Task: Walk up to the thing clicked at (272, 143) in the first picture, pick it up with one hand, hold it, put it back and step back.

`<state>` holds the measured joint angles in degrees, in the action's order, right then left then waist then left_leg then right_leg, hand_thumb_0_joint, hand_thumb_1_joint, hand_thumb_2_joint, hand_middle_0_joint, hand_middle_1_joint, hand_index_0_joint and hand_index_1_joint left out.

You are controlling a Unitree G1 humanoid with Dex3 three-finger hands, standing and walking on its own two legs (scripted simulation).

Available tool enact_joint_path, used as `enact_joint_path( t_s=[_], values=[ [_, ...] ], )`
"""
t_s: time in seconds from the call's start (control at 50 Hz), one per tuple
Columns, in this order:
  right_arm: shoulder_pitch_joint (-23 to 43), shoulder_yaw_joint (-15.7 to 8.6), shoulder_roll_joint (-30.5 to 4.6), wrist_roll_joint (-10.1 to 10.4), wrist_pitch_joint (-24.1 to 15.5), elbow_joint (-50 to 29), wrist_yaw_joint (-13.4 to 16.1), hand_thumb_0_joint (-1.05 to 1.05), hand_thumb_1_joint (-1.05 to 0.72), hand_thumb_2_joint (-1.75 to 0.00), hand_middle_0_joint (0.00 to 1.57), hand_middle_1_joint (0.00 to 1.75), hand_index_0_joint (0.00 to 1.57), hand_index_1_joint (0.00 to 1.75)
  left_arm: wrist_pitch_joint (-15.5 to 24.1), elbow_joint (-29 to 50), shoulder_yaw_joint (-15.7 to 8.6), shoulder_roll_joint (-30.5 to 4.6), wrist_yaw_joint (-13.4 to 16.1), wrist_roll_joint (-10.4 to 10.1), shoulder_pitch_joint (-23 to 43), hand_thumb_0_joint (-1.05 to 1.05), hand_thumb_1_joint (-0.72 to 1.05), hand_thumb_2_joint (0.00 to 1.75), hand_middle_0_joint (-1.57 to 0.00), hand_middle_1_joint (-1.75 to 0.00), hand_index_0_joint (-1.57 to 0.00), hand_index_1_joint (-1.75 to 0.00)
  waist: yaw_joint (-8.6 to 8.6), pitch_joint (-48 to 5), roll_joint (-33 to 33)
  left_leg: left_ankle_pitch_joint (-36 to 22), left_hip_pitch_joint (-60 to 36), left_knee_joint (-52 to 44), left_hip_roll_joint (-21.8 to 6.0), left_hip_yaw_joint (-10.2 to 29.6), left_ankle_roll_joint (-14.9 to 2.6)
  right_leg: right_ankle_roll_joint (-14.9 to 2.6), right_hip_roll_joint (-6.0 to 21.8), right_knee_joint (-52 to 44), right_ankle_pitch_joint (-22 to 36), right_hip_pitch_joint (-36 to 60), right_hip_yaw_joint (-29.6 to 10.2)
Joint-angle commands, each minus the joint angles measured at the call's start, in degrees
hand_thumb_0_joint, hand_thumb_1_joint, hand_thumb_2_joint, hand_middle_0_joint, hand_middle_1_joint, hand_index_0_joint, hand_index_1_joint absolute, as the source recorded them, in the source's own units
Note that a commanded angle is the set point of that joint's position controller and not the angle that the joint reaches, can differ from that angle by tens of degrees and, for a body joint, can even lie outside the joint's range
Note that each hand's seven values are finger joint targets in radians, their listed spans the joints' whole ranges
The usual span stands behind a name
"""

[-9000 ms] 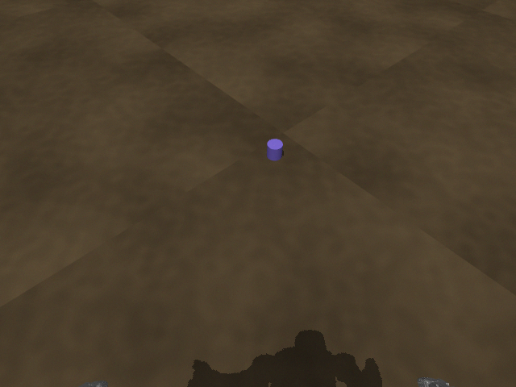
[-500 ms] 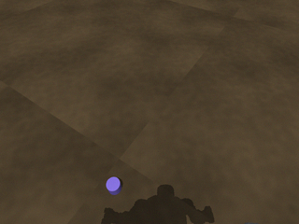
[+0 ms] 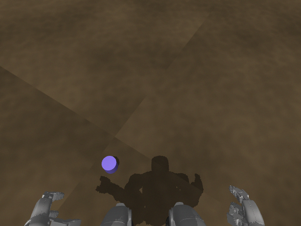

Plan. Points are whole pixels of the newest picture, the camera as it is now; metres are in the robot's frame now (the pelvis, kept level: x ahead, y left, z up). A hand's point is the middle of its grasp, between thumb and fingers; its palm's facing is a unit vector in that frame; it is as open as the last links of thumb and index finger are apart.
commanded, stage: rise first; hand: left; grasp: from above
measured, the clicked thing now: (110, 164) +0.43 +0.22 -0.69
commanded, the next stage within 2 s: none
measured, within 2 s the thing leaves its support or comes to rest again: neither
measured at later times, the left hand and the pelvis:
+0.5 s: hand (66, 222) +0.13 +0.26 -0.21, palm faces -0.25 -0.82 -0.52, open 14.1 cm; pelvis -0.01 +0.00 -0.07, yaw +0 degrees
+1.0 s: hand (83, 186) +0.27 +0.29 -0.41, palm faces -0.45 -0.35 -0.82, open 14.0 cm; pelvis -0.08 -0.01 -0.27, yaw -2 degrees
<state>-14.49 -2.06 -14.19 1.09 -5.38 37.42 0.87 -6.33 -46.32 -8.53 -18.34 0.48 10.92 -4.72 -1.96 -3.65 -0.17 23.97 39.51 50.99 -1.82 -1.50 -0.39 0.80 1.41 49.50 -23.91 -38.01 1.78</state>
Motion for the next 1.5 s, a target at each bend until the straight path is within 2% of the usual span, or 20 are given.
enact_joint_path(
  t_s=[0.0,0.12,0.26,0.32,0.4,0.5,0.6,0.7,0.72,0.76,0.8,0.84,0.96,0.98,1.1,1.14,1.16,1.32,1.4,1.48],
  values=[
    [0.3,-3.6,-8.6,-0.3,-3.9,-8.5,1.2,0.00,-0.89,-0.90,0.20,0.30,0.20,0.30,2.0,14.5,-3.6,-11.6,1.1,2.1,-1.6,0.00,-0.56,0.99,-0.07,-1.08,-0.07,-1.09,1.25,-14.9,3.6,-13.4,-5.2,-0.8,1.2,1.3,0.08,-2.09,-1.7,0.2,10.7,0.0,0.0],
    [0.7,-3.5,-8.4,-0.5,-4.8,-9.8,1.6,0.00,-0.90,-0.90,0.20,0.30,0.20,0.30,-0.9,21.7,-3.2,-11.2,1.4,3.9,-7.6,0.00,-0.56,0.97,-0.06,-1.08,-0.06,-1.08,0.83,-16.8,5.0,-16.2,-3.5,3.0,0.6,2.4,0.26,-2.00,-1.8,3.8,11.5,-3.1,0.2],
    [2.3,-3.2,-8.0,-0.6,-6.0,-12.0,1.5,0.00,-0.89,-0.90,0.20,0.30,0.20,0.30,-3.0,25.6,-1.7,-9.4,1.3,5.0,-11.8,0.00,-0.52,0.93,-0.05,-1.10,-0.07,-1.08,0.01,-17.5,4.3,-14.6,1.9,8.1,0.5,3.0,0.03,-2.11,-2.0,8.4,9.6,-8.7,0.6],
    [2.7,-3.1,-7.7,-0.6,-6.5,-12.8,1.2,0.00,-0.89,-0.90,0.20,0.30,0.20,0.30,-3.0,27.2,-2.7,-10.0,1.6,5.6,-13.2,0.00,-0.53,0.95,-0.06,-1.09,-0.07,-1.08,0.98,-18.1,4.2,-13.5,5.1,10.4,0.8,2.9,-0.08,-2.13,-1.9,10.8,9.0,-10.7,0.5],
    [3.8,-2.9,-8.1,-0.4,-7.2,-13.0,1.0,0.00,-0.89,-0.90,0.20,0.30,0.20,0.30,-2.2,29.7,-2.0,-11.1,1.7,7.3,-9.9,0.00,-0.55,0.95,-0.06,-1.10,-0.07,-1.09,-0.21,-19.2,5.2,-11.1,8.0,13.0,0.5,3.9,0.11,-2.25,-2.0,14.8,6.9,-16.0,0.6],
    [5.4,-3.1,-9.1,-0.7,-8.4,-11.3,0.2,0.00,-0.89,-0.90,0.20,0.30,0.20,0.30,2.8,21.4,-3.5,-14.3,2.4,13.1,-0.2,0.00,-0.55,0.95,-0.06,-1.10,-0.07,-1.09,-0.51,-18.9,4.6,-4.9,19.7,21.9,1.0,4.3,-0.07,-2.28,-1.7,24.4,1.9,-28.2,0.2],
    [5.5,-4.2,-10.5,-0.7,-9.3,-9.9,-0.8,0.00,-0.86,-0.89,0.20,0.30,0.20,0.30,9.4,22.2,0.3,-14.1,3.4,19.3,5.9,0.00,-0.52,0.97,-0.04,-1.10,-0.05,-1.09,-0.93,-28.7,6.2,-3.4,23.6,29.6,1.2,4.6,0.11,-2.37,-1.5,32.8,1.3,-36.4,-0.1],
    [5.9,-4.2,-11.8,-0.4,-8.3,-6.6,-1.4,0.00,-0.90,-0.90,0.20,0.30,0.20,0.30,12.8,14.6,-5.5,-24.1,7.7,26.1,13.9,0.00,-0.57,1.00,-0.06,-1.09,-0.06,-1.09,0.88,-33.2,5.9,-5.0,33.0,38.5,1.5,3.9,-0.28,-2.36,-1.6,40.6,2.8,-43.1,-0.3],
    [5.9,-4.4,-11.8,-0.4,-7.9,-6.2,-1.4,0.00,-0.90,-0.90,0.20,0.30,0.20,0.30,13.0,13.4,-5.2,-24.4,8.4,27.6,15.6,0.00,-0.57,1.00,-0.06,-1.09,-0.06,-1.09,1.15,-33.8,5.6,-3.8,35.6,40.4,1.6,3.1,-0.54,-2.26,-1.7,41.0,2.3,-43.9,-0.6],
    [4.8,-4.8,-11.8,-0.4,-7.4,-5.1,-1.8,0.00,-0.88,-0.90,0.20,0.30,0.20,0.30,13.4,10.8,-3.4,-22.8,9.0,29.3,19.9,0.00,-0.54,0.99,-0.06,-1.10,-0.06,-1.09,0.78,-36.2,4.3,-2.8,37.5,42.6,1.8,2.8,-0.68,-2.27,-1.8,42.1,1.4,-45.0,-0.4],
    [4.2,-5.1,-12.2,-0.6,-7.1,-4.1,-2.0,0.00,-0.87,-0.89,0.20,0.30,0.20,0.30,13.5,9.6,-3.8,-25.0,9.4,30.9,24.5,0.00,-0.54,1.02,-0.05,-1.09,-0.05,-1.09,1.54,-39.6,5.9,-2.6,38.1,45.0,1.7,2.5,-0.54,-2.36,-1.7,44.0,0.8,-46.6,-0.3],
    [3.4,-5.4,-12.0,-0.9,-6.7,-3.0,-2.1,0.00,-0.87,-0.89,0.20,0.30,0.20,0.30,14.0,7.8,-2.1,-24.9,9.3,32.6,30.7,0.00,-0.55,1.03,-0.05,-1.08,-0.05,-1.09,0.39,-40.9,4.4,0.3,41.1,47.3,1.6,2.2,-0.74,-2.22,-1.8,44.8,-1.1,-47.5,-0.1],
    [2.0,-5.6,-12.4,-1.7,-5.1,-1.2,-2.3,0.00,-0.87,-0.90,0.20,0.30,0.20,0.30,16.5,2.6,-4.0,-32.4,10.0,37.9,41.0,0.00,-0.56,1.05,-0.05,-1.06,-0.04,-1.07,0.61,-43.3,4.2,6.3,48.4,52.0,1.6,1.9,-1.13,-2.29,-2.0,48.7,-7.0,-50.5,0.8],
    [1.6,-5.5,-12.4,-1.8,-4.9,-1.0,-2.3,0.00,-0.87,-0.90,0.20,0.30,0.20,0.30,16.9,1.5,-2.7,-31.1,10.2,38.9,42.9,0.00,-0.56,1.06,-0.05,-1.06,-0.04,-1.07,-0.48,-43.4,3.9,7.1,49.5,52.9,1.6,1.9,-1.29,-2.26,-2.1,49.2,-7.6,-51.6,0.9],
    [0.5,-4.6,-12.8,-2.6,-3.1,0.9,-2.9,0.00,-0.87,-0.90,0.20,0.30,0.20,0.30,19.2,-6.6,-3.0,-34.5,11.8,44.3,49.2,0.00,-0.57,1.05,-0.05,-1.05,-0.04,-1.06,-1.30,-37.2,6.4,12.4,54.7,54.9,1.6,3.2,-1.33,-2.75,-2.4,53.5,-12.3,-59.7,2.6],
    [0.1,-4.5,-12.9,-2.7,-2.3,1.0,-3.2,0.00,-0.88,-0.90,0.20,0.30,0.20,0.30,19.7,-7.7,-2.9,-35.0,12.7,46.1,50.7,0.00,-0.57,1.05,-0.05,-1.04,-0.04,-1.05,-1.42,-37.9,6.7,12.6,54.8,55.6,1.6,3.6,-1.39,-2.94,-2.6,54.5,-12.4,-61.2,3.1],
    [-0.5,-4.4,-12.8,-2.8,-1.9,1.3,-3.4,0.00,-0.89,-0.90,0.20,0.30,0.20,0.30,19.9,-8.8,-1.5,-33.1,13.1,47.0,51.5,0.00,-0.57,1.05,-0.05,-1.03,-0.05,-1.04,-2.22,-37.5,7.4,12.2,54.9,56.1,1.6,3.6,-1.25,-3.01,-2.6,55.3,-11.9,-62.3,3.4],
    [-1.7,-4.1,-13.9,-4.3,0.4,3.2,-4.5,0.00,-0.90,-0.90,0.20,0.30,0.20,0.30,21.1,-12.1,-0.8,-35.9,17.2,52.9,59.5,0.00,-0.58,1.05,-0.06,-0.99,-0.05,-1.01,-3.61,-37.8,12.8,10.2,53.0,59.0,1.2,5.0,-0.56,-3.41,-2.4,60.6,-9.6,-69.3,4.8],
    [-2.9,-3.9,-14.4,-5.1,1.2,4.1,-5.2,0.00,-0.91,-0.90,0.20,0.30,0.20,0.30,20.7,-13.8,-0.8,-35.9,18.9,55.0,61.3,0.00,-0.58,1.05,-0.06,-0.98,-0.05,-0.99,-4.11,-39.4,14.1,6.1,51.4,60.2,1.1,5.8,-0.15,-3.32,-2.1,63.0,-6.4,-70.7,5.3],
    [-3.3,-3.8,-14.3,-5.8,1.8,4.4,-5.7,0.00,-0.91,-0.91,0.20,0.30,0.20,0.30,20.6,-16.2,-0.4,-35.8,20.1,57.0,63.1,0.00,-0.57,1.04,-0.07,-0.98,-0.06,-0.99,-5.08,-38.6,13.9,6.8,53.2,61.8,1.2,5.6,-0.46,-3.22,-2.2,63.7,-6.6,-71.5,5.5]
  ],
)
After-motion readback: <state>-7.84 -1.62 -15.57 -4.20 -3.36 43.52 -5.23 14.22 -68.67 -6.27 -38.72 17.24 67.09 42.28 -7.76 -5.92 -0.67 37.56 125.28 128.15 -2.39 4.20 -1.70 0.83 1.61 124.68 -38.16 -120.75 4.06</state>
